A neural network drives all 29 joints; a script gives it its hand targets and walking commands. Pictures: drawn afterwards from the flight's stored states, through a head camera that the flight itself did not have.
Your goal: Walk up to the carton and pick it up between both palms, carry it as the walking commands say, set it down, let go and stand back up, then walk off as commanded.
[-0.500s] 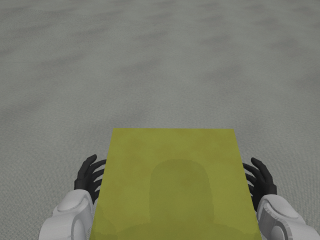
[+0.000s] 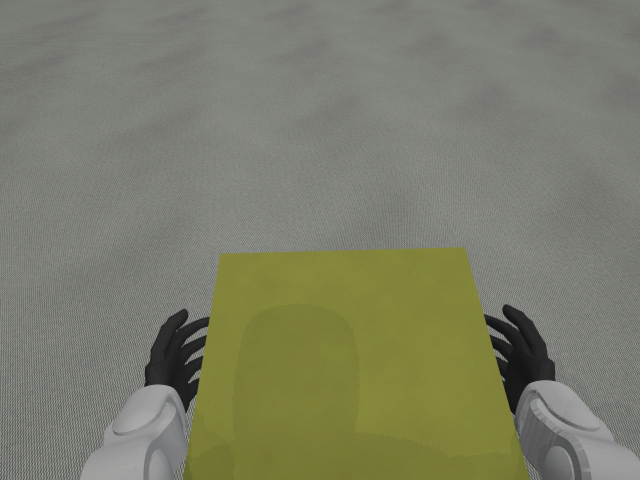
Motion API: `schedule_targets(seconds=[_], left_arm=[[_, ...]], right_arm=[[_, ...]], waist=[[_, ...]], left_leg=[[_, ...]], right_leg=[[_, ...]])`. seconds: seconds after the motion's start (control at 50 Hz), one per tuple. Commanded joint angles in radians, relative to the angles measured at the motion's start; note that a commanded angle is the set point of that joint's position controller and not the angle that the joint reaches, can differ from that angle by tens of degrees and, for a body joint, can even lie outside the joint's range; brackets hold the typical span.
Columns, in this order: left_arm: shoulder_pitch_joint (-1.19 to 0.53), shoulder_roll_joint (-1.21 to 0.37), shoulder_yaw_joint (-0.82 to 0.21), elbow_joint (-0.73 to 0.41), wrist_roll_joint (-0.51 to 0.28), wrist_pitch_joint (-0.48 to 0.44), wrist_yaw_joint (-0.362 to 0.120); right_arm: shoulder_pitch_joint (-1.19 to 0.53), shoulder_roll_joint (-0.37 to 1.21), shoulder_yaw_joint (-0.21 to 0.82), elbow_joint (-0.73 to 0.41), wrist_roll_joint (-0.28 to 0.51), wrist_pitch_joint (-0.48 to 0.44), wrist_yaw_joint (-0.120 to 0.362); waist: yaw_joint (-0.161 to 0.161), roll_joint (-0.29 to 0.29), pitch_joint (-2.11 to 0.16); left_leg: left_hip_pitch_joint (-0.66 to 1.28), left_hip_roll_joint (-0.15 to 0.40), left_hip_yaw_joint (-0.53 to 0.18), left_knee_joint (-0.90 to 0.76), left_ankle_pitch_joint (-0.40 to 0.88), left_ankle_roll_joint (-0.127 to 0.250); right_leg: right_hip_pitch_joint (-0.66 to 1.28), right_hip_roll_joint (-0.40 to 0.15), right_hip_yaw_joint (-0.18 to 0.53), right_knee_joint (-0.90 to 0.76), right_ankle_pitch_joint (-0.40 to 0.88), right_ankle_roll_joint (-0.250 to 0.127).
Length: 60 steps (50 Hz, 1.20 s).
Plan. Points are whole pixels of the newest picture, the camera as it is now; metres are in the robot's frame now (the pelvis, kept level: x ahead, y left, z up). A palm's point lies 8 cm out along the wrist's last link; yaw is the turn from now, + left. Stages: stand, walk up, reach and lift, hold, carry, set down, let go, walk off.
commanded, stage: carry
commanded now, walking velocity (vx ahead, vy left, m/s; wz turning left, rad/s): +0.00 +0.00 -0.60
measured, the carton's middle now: (344, 392) +0.25 +0.01 +0.01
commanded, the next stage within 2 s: none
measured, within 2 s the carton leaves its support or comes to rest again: neither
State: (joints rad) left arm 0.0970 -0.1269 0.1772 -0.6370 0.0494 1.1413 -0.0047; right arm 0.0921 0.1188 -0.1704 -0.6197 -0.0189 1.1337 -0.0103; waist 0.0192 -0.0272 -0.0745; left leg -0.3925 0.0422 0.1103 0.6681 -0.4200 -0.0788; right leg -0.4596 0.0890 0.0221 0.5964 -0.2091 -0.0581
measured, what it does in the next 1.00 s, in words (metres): walks backwards, turning right: right foot, then left foot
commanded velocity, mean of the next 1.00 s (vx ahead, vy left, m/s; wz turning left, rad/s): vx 0.00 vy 0.00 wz -0.19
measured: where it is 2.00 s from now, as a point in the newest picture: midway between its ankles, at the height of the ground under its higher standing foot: outside the picture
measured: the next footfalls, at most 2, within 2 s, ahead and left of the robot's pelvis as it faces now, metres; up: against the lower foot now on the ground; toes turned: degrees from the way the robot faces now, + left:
right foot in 0.36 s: -0.03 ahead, -0.17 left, +0.00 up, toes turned -22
left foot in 0.70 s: +0.00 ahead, +0.03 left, +0.00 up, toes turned -12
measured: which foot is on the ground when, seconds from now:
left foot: down 0.00-0.36, up 0.38-0.68, down 0.70-1.00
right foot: down 0.00-0.02, up 0.04-0.34, down 0.36-1.00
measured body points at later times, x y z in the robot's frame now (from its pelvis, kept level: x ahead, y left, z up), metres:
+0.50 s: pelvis -0.06 -0.06 +0.00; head -0.06 -0.07 +0.45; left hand +0.22 +0.03 +0.08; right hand +0.09 -0.31 +0.07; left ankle -0.02 +0.08 -0.67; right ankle -0.07 -0.15 -0.72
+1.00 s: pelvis -0.09 -0.05 +0.01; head -0.12 -0.03 +0.46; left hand +0.19 +0.04 +0.10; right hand +0.07 -0.30 +0.11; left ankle -0.04 +0.04 -0.72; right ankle -0.07 -0.15 -0.72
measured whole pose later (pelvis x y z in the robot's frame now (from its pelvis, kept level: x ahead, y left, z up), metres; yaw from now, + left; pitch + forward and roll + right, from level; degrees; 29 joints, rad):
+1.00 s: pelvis -0.09 -0.05 +0.01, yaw -19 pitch +3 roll +0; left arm 0.02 -0.08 0.16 -0.52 0.05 1.21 0.01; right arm 0.05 0.10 -0.17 -0.55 -0.06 1.20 -0.02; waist -0.01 -0.01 -0.15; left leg -0.32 0.03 0.12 0.49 -0.22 0.02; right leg -0.37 0.02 -0.07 0.46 -0.15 -0.05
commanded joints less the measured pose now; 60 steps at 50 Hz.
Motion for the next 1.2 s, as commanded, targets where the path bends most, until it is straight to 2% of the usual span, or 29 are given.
schedule_targets(seconds=[0.0,0.02,0.04,0.06,0.08,0.1,0.14,0.18,0.24,0.28,0.3,0.32,0.34,0.36,0.38,0.4,0.42,0.44,0.48,0.58,0.62,0.66,0.68,0.7,0.72,0.74,0.8,0.9,1.18], left_arm=[[-0.362,-0.593,-0.836,-0.097,-0.295,0.031,-0.053],[-0.405,-0.605,-0.849,-0.118,-0.305,0.038,-0.054],[-0.449,-0.607,-0.841,-0.119,-0.312,0.042,-0.053],[-0.434,-0.602,-0.832,-0.086,-0.315,0.049,-0.056],[-0.429,-0.618,-0.836,-0.075,-0.324,0.05,-0.058],[-0.423,-0.628,-0.84,-0.07,-0.325,0.049,-0.058],[-0.409,-0.627,-0.836,-0.073,-0.314,0.05,-0.049],[-0.406,-0.621,-0.831,-0.074,-0.303,0.054,-0.036],[-0.36,-0.604,-0.802,-0.035,-0.277,0.063,-0.022],[-0.342,-0.6,-0.784,-0.018,-0.268,0.066,-0.02],[-0.332,-0.603,-0.778,-0.01,-0.265,0.067,-0.021],[-0.322,-0.605,-0.772,0.0,-0.265,0.068,-0.023],[-0.319,-0.602,-0.765,0.001,-0.264,0.066,-0.027],[-0.299,-0.588,-0.754,0.005,-0.26,0.061,-0.029],[-0.301,-0.589,-0.737,-0.009,-0.256,0.05,-0.031],[-0.346,-0.61,-0.751,-0.047,-0.271,0.043,-0.036],[-0.367,-0.635,-0.754,-0.059,-0.272,0.032,-0.042],[-0.377,-0.66,-0.76,-0.069,-0.266,0.021,-0.046],[-0.376,-0.701,-0.768,-0.069,-0.268,0.008,-0.053],[-0.349,-0.659,-0.783,-0.068,-0.264,0.005,-0.06],[-0.359,-0.635,-0.794,-0.065,-0.266,0.014,-0.059],[-0.371,-0.614,-0.809,-0.059,-0.274,0.024,-0.056],[-0.371,-0.6,-0.811,-0.052,-0.274,0.029,-0.054],[-0.369,-0.601,-0.82,-0.054,-0.278,0.037,-0.055],[-0.413,-0.615,-0.829,-0.062,-0.286,0.044,-0.056],[-0.447,-0.624,-0.83,-0.059,-0.294,0.049,-0.056],[-0.462,-0.617,-0.821,-0.037,-0.301,0.06,-0.054],[-0.447,-0.612,-0.783,0.012,-0.285,0.072,-0.047],[-0.47,-0.64,-0.762,0.016,-0.281,0.054,-0.047]], right_arm=[[-0.306,0.626,0.775,-0.07,0.241,0.018,0.046],[-0.293,0.618,0.749,-0.055,0.228,0.018,0.045],[-0.317,0.628,0.749,-0.084,0.241,0.02,0.045],[-0.31,0.62,0.745,-0.085,0.229,0.026,0.045],[-0.326,0.623,0.746,-0.1,0.229,0.027,0.047],[-0.342,0.626,0.749,-0.109,0.235,0.025,0.048],[-0.345,0.616,0.748,-0.116,0.247,0.025,0.049],[-0.338,0.602,0.746,-0.123,0.254,0.029,0.048],[-0.323,0.581,0.75,-0.111,0.254,0.04,0.048],[-0.323,0.58,0.762,-0.107,0.255,0.045,0.05],[-0.332,0.581,0.768,-0.107,0.257,0.047,0.051],[-0.341,0.58,0.77,-0.104,0.257,0.048,0.053],[-0.35,0.576,0.769,-0.102,0.257,0.048,0.056],[-0.352,0.573,0.777,-0.107,0.252,0.051,0.055],[-0.407,0.611,0.828,-0.135,0.282,0.053,0.063],[-0.427,0.658,0.827,-0.1,0.294,0.05,0.069],[-0.457,0.689,0.84,-0.1,0.315,0.043,0.079],[-0.467,0.719,0.848,-0.098,0.328,0.034,0.088],[-0.453,0.744,0.847,-0.105,0.326,0.019,0.09],[-0.395,0.684,0.829,-0.094,0.29,0.02,0.074],[-0.371,0.654,0.811,-0.074,0.272,0.027,0.069],[-0.352,0.636,0.791,-0.055,0.259,0.032,0.065],[-0.363,0.631,0.782,-0.05,0.255,0.035,0.063],[-0.36,0.618,0.766,-0.045,0.239,0.037,0.062],[-0.351,0.616,0.75,-0.035,0.231,0.041,0.064],[-0.369,0.617,0.744,-0.037,0.23,0.045,0.064],[-0.4,0.608,0.741,-0.036,0.224,0.056,0.06],[-0.433,0.612,0.75,-0.025,0.24,0.073,0.061],[-0.475,0.663,0.764,-0.01,0.266,0.062,0.066]], waist=[[-0.023,0.037,-0.203],[-0.034,0.345,-0.163],[-0.033,0.347,-0.136],[-0.025,0.203,-0.109],[-0.024,0.124,-0.089],[-0.02,0.122,-0.087],[-0.015,0.191,-0.116],[-0.023,0.233,-0.144],[-0.031,0.266,-0.165],[-0.032,0.277,-0.18],[-0.022,0.265,-0.186],[-0.011,0.227,-0.179],[-0.005,0.105,-0.179],[0.0,-0.13,-0.182],[-0.007,-0.351,-0.17],[-0.014,-0.19,-0.183],[-0.017,-0.128,-0.182],[-0.016,-0.101,-0.179],[-0.015,-0.115,-0.197],[-0.008,-0.104,-0.22],[-0.007,-0.112,-0.216],[-0.024,-0.079,-0.221],[-0.018,-0.047,-0.218],[-0.018,0.089,-0.188],[-0.019,0.18,-0.169],[-0.02,0.182,-0.16],[-0.021,0.094,-0.13],[-0.024,0.032,-0.136],[-0.027,0.015,-0.167]], left_leg=[[0.312,0.16,-0.129,-0.316,0.052,0.061],[0.292,0.411,-0.404,-0.399,0.128,0.182],[0.216,0.505,-0.383,-0.417,0.218,0.257],[0.123,0.467,-0.31,-0.413,0.206,0.239],[0.084,0.403,-0.204,-0.398,0.218,0.21],[0.105,0.349,-0.123,-0.373,0.282,0.18],[0.185,0.287,-0.029,-0.306,0.444,0.136],[0.236,0.303,-0.016,-0.267,0.556,0.142],[0.247,0.338,-0.004,-0.223,0.597,0.137],[0.255,0.357,0.002,-0.178,0.609,0.116],[0.245,0.351,0.029,-0.135,0.577,0.09],[0.199,0.329,0.072,-0.057,0.512,0.045],[0.081,0.291,0.105,0.066,0.371,0.001],[-0.194,0.203,0.104,0.223,-0.023,-0.051],[-0.297,0.12,0.073,0.365,-0.243,-0.07],[-0.265,0.146,-0.025,0.436,-0.212,-0.057],[-0.239,0.14,-0.046,0.43,-0.167,-0.047],[-0.219,0.13,-0.055,0.439,-0.111,-0.039],[-0.2,0.113,-0.057,0.431,-0.052,-0.028],[-0.099,0.036,-0.045,0.198,-0.064,0.017],[-0.018,0.008,-0.022,0.049,-0.036,0.038],[0.125,0.002,0.018,-0.225,0.126,0.054],[0.195,0.046,-0.037,-0.267,0.169,0.064],[0.187,0.149,-0.169,-0.289,0.199,0.098],[0.117,0.204,-0.219,-0.325,0.171,0.122],[0.081,0.199,-0.197,-0.34,0.111,0.122],[0.026,0.132,-0.121,-0.319,0.067,0.091],[0.04,0.111,-0.112,-0.303,0.085,0.089],[0.082,0.085,-0.105,-0.293,0.105,0.097]], right_leg=[[-0.069,-0.127,0.172,-0.065,0.014,0.029],[-0.213,-0.027,0.018,0.185,-0.195,0.072],[-0.231,-0.055,-0.038,0.478,-0.354,0.08],[-0.185,-0.101,-0.032,0.602,-0.327,0.09],[-0.174,-0.119,-0.032,0.669,-0.264,0.096],[-0.178,-0.127,-0.036,0.654,-0.222,0.101],[-0.163,-0.104,-0.084,0.533,-0.212,0.114],[-0.134,-0.087,-0.13,0.427,-0.251,0.12],[-0.058,-0.093,-0.158,0.243,-0.276,0.114],[-0.011,-0.087,-0.173,0.112,-0.25,0.1],[0.039,-0.078,-0.191,-0.007,-0.178,0.089],[0.112,-0.074,-0.185,-0.16,-0.063,0.077],[0.239,-0.144,-0.095,-0.247,0.022,0.068],[0.407,-0.359,0.202,-0.237,0.382,0.009],[0.37,-0.471,0.371,-0.171,0.732,-0.097],[0.362,-0.416,0.249,-0.136,0.712,-0.102],[0.313,-0.385,0.196,-0.156,0.561,-0.092],[0.277,-0.355,0.153,-0.173,0.449,-0.086],[0.268,-0.336,0.123,-0.171,0.408,-0.085],[0.245,-0.338,0.173,-0.218,0.26,-0.113],[0.219,-0.322,0.172,-0.233,0.199,-0.106],[0.188,-0.278,0.131,-0.214,0.14,-0.068],[0.144,-0.245,0.115,-0.198,0.094,-0.032],[0.076,-0.19,0.063,-0.151,0.017,0.011],[0.086,-0.161,0.03,-0.128,-0.05,0.019],[0.114,-0.163,0.026,-0.134,-0.052,0.016],[0.16,-0.185,0.053,-0.193,-0.038,0.005],[0.163,-0.201,0.063,-0.237,-0.066,0.01],[0.164,-0.212,0.066,-0.276,-0.085,0.009]])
